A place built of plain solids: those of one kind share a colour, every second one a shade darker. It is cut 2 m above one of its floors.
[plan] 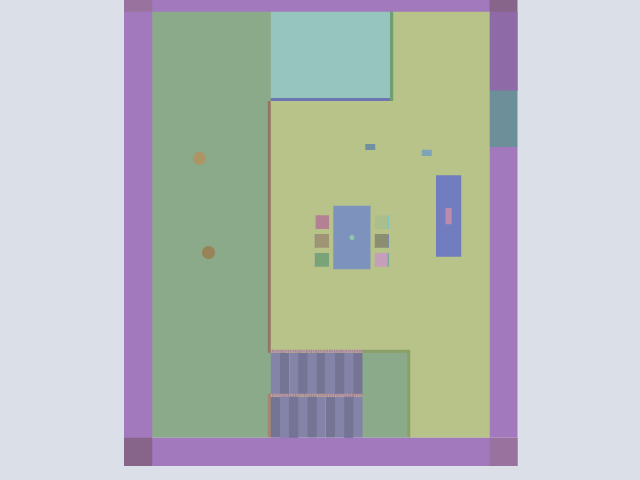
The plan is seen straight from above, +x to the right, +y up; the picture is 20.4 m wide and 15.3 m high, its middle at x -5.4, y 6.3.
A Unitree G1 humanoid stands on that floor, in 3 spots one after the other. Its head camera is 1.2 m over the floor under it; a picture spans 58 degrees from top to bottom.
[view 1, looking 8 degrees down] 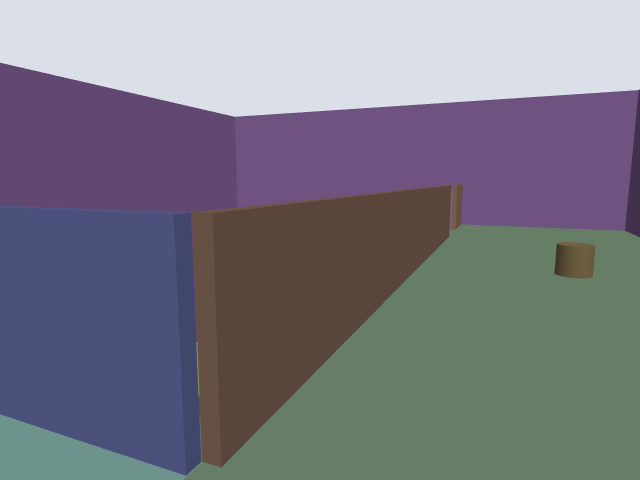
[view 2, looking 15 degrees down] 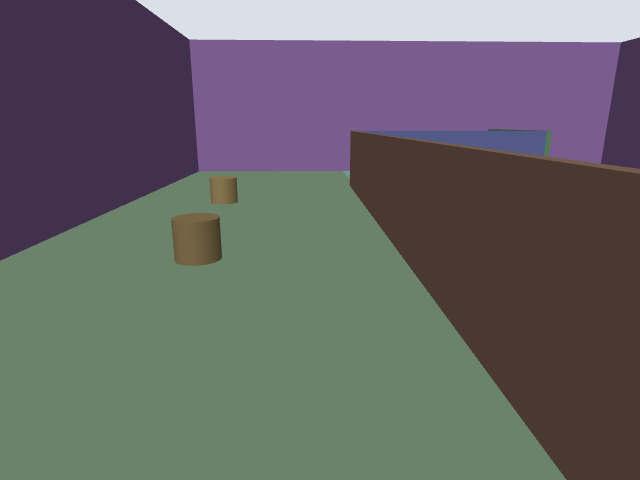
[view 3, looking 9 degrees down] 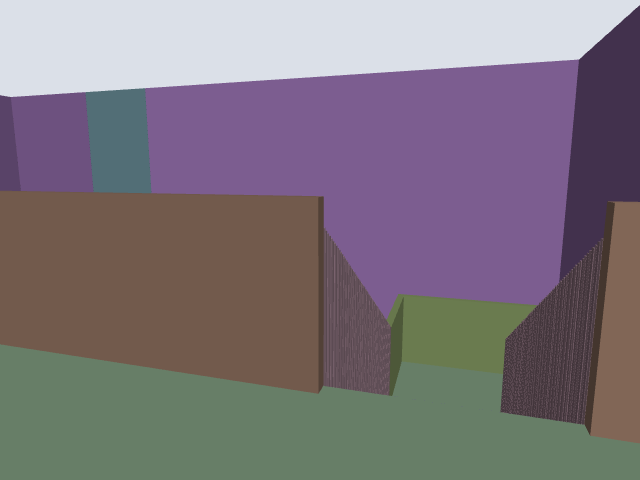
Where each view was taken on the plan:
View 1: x -8.10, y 12.10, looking -67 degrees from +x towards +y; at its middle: rail_guard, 2.67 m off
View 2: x -7.97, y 2.05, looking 88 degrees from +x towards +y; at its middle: floor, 4.64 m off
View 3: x -9.17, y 2.05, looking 17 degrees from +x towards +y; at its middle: rail_guard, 2.26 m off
